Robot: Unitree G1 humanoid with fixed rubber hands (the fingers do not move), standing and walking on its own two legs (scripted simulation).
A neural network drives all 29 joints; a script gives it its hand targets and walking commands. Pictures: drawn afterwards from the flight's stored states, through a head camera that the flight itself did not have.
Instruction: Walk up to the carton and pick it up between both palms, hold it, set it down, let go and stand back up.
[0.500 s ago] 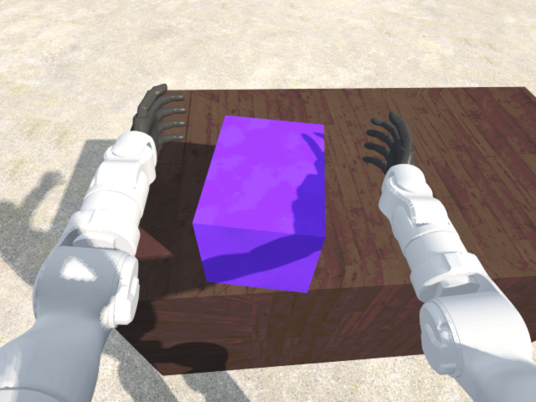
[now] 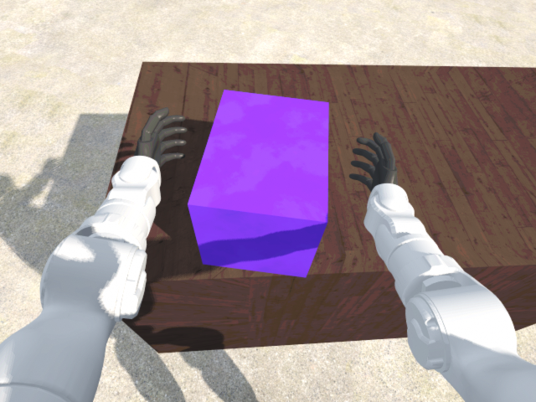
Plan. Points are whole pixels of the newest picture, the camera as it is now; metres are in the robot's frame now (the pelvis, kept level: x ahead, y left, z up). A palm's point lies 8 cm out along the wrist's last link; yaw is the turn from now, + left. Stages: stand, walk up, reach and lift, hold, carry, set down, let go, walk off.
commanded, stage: reach and lift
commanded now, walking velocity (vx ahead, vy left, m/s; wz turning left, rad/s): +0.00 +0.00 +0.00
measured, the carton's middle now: (265, 184) +0.49 -0.02 -0.02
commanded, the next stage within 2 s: none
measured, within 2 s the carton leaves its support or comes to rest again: neither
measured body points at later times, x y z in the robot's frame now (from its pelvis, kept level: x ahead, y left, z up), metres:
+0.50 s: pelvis -0.01 +0.00 -0.02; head +0.08 +0.03 +0.42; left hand +0.49 +0.15 +0.06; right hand +0.43 -0.19 +0.05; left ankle +0.01 +0.11 -0.73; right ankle +0.00 -0.11 -0.73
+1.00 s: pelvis +0.00 +0.02 +0.00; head +0.10 +0.04 +0.44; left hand +0.48 +0.13 +0.05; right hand +0.41 -0.16 +0.03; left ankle +0.01 +0.11 -0.73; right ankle +0.00 -0.11 -0.73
